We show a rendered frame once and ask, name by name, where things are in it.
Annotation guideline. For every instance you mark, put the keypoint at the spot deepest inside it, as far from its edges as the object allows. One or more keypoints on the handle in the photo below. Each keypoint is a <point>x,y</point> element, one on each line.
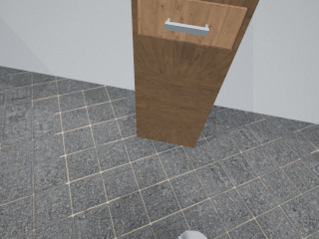
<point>184,28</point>

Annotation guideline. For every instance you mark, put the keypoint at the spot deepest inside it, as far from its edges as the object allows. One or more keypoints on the drawer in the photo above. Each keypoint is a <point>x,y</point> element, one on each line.
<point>224,21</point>

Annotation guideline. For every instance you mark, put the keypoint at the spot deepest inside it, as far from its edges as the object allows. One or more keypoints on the cabinet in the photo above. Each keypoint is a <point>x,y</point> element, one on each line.
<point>177,82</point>

